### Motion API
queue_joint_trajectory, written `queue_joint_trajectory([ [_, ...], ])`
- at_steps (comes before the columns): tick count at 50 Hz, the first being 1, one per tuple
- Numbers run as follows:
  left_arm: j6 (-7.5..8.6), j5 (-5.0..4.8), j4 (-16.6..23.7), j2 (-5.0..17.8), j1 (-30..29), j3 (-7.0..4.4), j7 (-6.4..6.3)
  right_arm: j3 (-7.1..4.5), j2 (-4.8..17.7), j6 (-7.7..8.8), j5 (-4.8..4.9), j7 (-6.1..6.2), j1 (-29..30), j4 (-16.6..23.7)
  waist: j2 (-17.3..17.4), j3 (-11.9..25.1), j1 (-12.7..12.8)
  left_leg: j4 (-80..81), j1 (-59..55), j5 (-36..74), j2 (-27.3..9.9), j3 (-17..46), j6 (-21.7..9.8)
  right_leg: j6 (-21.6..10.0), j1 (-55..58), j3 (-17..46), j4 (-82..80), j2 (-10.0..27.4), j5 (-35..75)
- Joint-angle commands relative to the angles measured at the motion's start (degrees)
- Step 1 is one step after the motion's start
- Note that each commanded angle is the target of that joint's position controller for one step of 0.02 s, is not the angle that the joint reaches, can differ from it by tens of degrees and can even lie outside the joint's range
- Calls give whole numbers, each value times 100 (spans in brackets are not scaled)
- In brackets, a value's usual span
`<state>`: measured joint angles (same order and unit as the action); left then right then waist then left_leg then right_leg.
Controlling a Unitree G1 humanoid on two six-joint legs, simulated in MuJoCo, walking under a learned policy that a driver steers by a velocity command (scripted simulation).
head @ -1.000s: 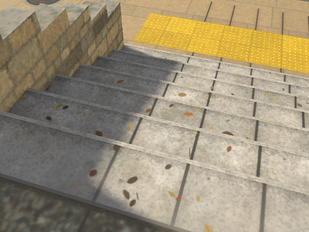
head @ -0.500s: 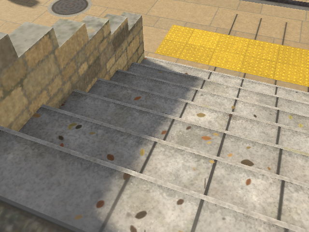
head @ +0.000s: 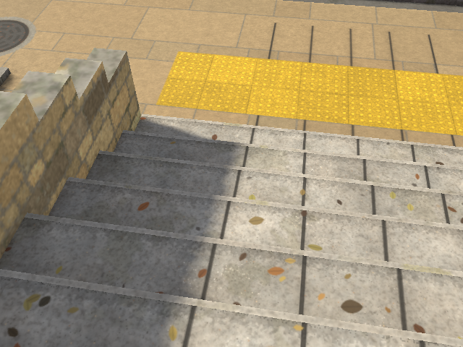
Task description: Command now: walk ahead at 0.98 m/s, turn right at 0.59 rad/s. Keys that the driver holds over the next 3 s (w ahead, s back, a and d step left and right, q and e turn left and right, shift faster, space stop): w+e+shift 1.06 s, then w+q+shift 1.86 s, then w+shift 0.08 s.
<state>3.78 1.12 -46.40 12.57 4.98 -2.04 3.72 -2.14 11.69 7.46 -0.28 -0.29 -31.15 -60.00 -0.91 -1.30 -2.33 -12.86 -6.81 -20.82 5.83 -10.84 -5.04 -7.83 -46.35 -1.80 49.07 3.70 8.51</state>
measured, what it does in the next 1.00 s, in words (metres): goes down, turning right: right foot, then left foot 0.16 m lower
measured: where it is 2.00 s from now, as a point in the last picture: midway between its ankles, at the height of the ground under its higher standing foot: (376, 228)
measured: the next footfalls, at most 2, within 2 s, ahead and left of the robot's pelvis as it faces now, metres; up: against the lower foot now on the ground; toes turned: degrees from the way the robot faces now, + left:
right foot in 0.10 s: +0.24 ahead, -0.05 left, +0.00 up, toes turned -6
left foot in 0.54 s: +0.60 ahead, +0.14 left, -0.16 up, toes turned -28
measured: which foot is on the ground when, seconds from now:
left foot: down 0.00-0.10, up 0.12-0.52, down 0.54-1.00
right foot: up 0.00-0.08, down 0.10-0.52, up 0.54-1.00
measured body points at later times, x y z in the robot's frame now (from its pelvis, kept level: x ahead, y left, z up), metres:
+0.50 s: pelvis +0.43 +0.03 -0.08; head +0.42 +0.02 +0.37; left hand +0.46 +0.32 -0.20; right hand +0.61 -0.25 -0.12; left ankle +0.60 +0.14 -0.80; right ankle +0.20 -0.04 -0.72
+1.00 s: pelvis +0.74 -0.12 -0.27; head +0.76 -0.14 +0.18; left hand +1.07 -0.19 -0.34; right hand +0.45 -0.12 -0.38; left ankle +0.59 +0.15 -0.84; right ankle +0.82 -0.25 -0.97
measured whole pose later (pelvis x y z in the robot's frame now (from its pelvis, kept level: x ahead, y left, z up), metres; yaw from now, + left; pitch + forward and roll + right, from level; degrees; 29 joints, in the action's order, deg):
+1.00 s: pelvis +0.74 -0.12 -0.27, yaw -51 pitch -1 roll +2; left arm 0.7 2.8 -43.2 14.7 -4.0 -2.4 3.7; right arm -0.6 11.5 3.8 -2.6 2.1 -38.8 -59.5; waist -2.7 -3.5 -5.9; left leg -58.7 -9.0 -40.3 -4.7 -19.7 4.2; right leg -11.7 -30.0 -11.0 33.5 -1.4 17.7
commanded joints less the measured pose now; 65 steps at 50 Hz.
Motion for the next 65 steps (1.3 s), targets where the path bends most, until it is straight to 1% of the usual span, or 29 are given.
queue_joint_trajectory([
  [1, 10, 15, -142, 225, 805, -50, 96, -43, 835, 225, 12, 117, 625, 565, 416, -137, 733, -112, 2281, 6251, -1361, -392, 502, -281, 3197, -808, 231, -675, 1145],
  [4, -201, 90, -931, 1258, 3762, -495, -147, -214, 1516, 114, 25, 334, 2101, 1042, 943, 880, 2513, -4027, 3289, 8714, -1673, -254, 685, -694, 6229, -614, 749, -951, -838],
  [5, -304, -150, -1139, 1687, 4814, -774, -264, -402, 1885, -7, 107, 346, 3093, 1171, -275, 958, 3572, -7856, 4138, 5720, -727, -315, 754, -1167, 7014, -77, -493, -593, -1021],
  [6, -188, -239, -1001, 1512, 3583, -568, -261, -89, 678, 43, -93, 269, 2856, 1544, -1903, -77, 2131, -9264, 5583, -864, -48, 82, 718, -1334, 6162, 966, -975, -292, 1086],
  [7, -96, -299, -560, 1177, 2298, -404, -240, 0, 407, 0, -83, 296, 1939, 1794, -1066, 582, 868, -9016, 5519, -549, -366, 1133, 789, -1829, 5914, 3198, -1208, 341, 3074],
  [10, 29, 115, -15, 1170, 1188, -456, -526, -114, 876, -65, -319, 93, 1753, 1882, 860, -302, -28, -6654, 5479, -730, -1118, 2244, 776, -1961, 3416, 4838, -2616, 1185, -1463],
  [14, 177, 110, -78, 1248, 1735, -393, -383, 43, 335, -587, -370, 17, 1815, 1839, 249, 269, 60, -5510, 3400, 1190, -961, 1230, 766, -1499, 1606, 3045, -2247, 208, -324],
  [16, 227, -42, -265, 1035, 2376, -348, -417, -118, 887, -466, -273, -26, 2793, 2102, 435, 99, 497, -4593, 4322, 3002, -1107, 1656, 535, -1154, 2403, 2888, -1618, -154, -1628],
  [21, -18, -112, -45, 1129, 2179, -339, -556, 96, 398, -390, -143, -331, 3431, 2496, -456, 149, 802, -2213, 2322, 3958, -348, 1214, 521, -537, 1887, 2423, -954, -819, -2911],
  [24, -178, 14, -34, 1093, 1974, -379, -688, -22, 593, -353, 71, -106, 2176, 2188, -572, 35, 130, -778, 1080, 4696, -722, 1646, 727, -215, 2242, 2330, 656, -998, -3418],
  [27, -238, -118, 335, 779, 1106, -364, -653, -372, 1265, -274, -153, 15, -570, 1313, 410, 547, -1143, -1231, -1553, 4632, -1749, 2152, 527, -51, 283, 1492, 6043, -1523, -4855],
  [28, -222, -362, 712, 232, 2133, -200, -644, -214, 1180, -187, -316, -131, -5, 1417, 1580, 877, 190, -3230, -2340, 7915, -2517, 2398, 1108, -113, -1056, 1157, 6427, -934, -5037],
  [29, -194, -294, 486, 288, 2634, -172, -679, -277, 1082, -193, -270, -169, 256, 1608, 1676, 1450, 278, -3062, -2216, 6253, -3004, 3026, 816, -102, -1460, 975, 6362, -448, -4360],
  [31, -315, 151, 569, 416, 1854, -172, -533, -362, 1261, -183, -90, -70, 674, 1645, 1798, 866, 242, -1350, -113, 1192, -3383, 4432, -29, 27, -1662, 632, 6635, -142, -3298],
  [32, -374, 275, 785, 821, 707, -261, -455, -177, 760, -72, -56, -115, 841, 1564, 772, -287, 154, -1273, 1297, 1388, -3062, 3647, 59, 70, -1680, 1127, 5313, 112, -2326],
  [34, -462, 73, 920, 559, 372, -184, -233, -48, 502, 48, -88, -103, 979, 1255, 574, -1064, 490, -1119, 3138, 1867, -2351, 2271, 339, 321, -545, 1198, 2954, 199, -1238],
  [38, -538, 220, 675, 665, 355, -285, -18, -248, 1180, 49, -80, -18, 475, 967, 1023, -550, 371, -1362, 2189, 3437, -2574, 1744, 211, 74, -289, 124, 2582, -65, -493],
  [40, -361, 219, 837, 467, -526, -218, -9, -51, 462, 46, -91, 50, -356, 614, 373, -829, -10, -1827, 1048, 2054, -2119, 1191, 562, -305, -1348, 444, 1159, -36, 935],
  [45, -207, -9, 843, 187, -1472, -25, 208, 35, 532, -127, -231, 163, -370, 560, 193, -1001, -157, -1700, 2010, 1417, -1899, -105, 578, -305, 1433, -797, -1055, -265, 2400],
  [49, -360, 255, 127, 555, 148, -154, -72, -25, 1013, -403, -215, 336, -866, 150, 455, -444, 467, -4679, 1390, 5609, -2065, -370, 645, -381, 3588, -1240, -1437, -904, 551],
  [50, -366, 207, -323, 865, 1287, -322, -169, -72, 1126, -430, -295, 360, -649, 160, 452, 64, 1020, -6312, 1988, 5410, -2008, -226, 632, -583, 4955, -850, -1662, -767, 406],
  [51, -343, 130, -597, 1144, 2171, -502, -283, -217, 1276, -444, -206, 315, 201, 302, -393, 199, 1778, -9093, 3274, 1935, -1172, -383, 754, -1156, 6328, 12, -2723, -383, 825],
  [52, -325, -28, -780, 1872, 2360, -623, -328, -217, 1109, -356, -278, 272, 636, 806, -704, 82, 1436, -9915, 5355, -1892, -776, 50, 654, -1141, 7430, 378, -1076, 116, 2899],
  [53, -289, -107, -792, 1953, 2635, -569, -370, -146, 1036, -256, -151, 219, 341, 1240, -462, 838, 1123, -9291, 6404, -1745, -1159, 868, 733, -1561, 8507, 1517, -658, 897, 3600],
  [55, -235, 2, -592, 1364, 2023, -442, -494, -80, 888, -172, -217, 80, 235, 1349, 241, 988, 600, -7405, 6400, -581, -1305, 1595, 540, -1862, 7196, 3222, -2426, 1522, -1272],
  [56, -150, -56, -463, 1023, 1118, -337, -568, -130, 936, -293, -315, 22, 583, 1208, 933, 256, 66, -6183, 5335, -52, -1467, 1473, 726, -1532, 5309, 2756, -3118, 1127, -1740],
  [57, -18, -5, -314, 1030, 824, -298, -601, -152, 858, -433, -385, 38, 271, 1129, 391, 84, -226, -5754, 4588, -256, -1542, 1584, 834, -1734, 4240, 2958, -2956, 1454, -1106],
  [61, 483, -81, -712, 725, 1209, -270, -447, -105, 486, -592, -98, -42, 905, 1092, 834, -242, -226, -3671, 3277, 2975, -1385, 1476, 587, -742, 2064, 1027, -2360, 312, -467],
  [65, 561, -255, -716, 385, 1053, -83, -528, -97, 514, -498, -63, -201, 1458, 1200, -261, -347, -26, -2724, 2176, 5270, -972, 1316, 125, -91, 1626, 190, -1709, -94, -1960],
])
Over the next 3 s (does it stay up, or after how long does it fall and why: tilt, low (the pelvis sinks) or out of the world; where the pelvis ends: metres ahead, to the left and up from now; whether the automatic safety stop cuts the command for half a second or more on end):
stays up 2.06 -1.02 -0.96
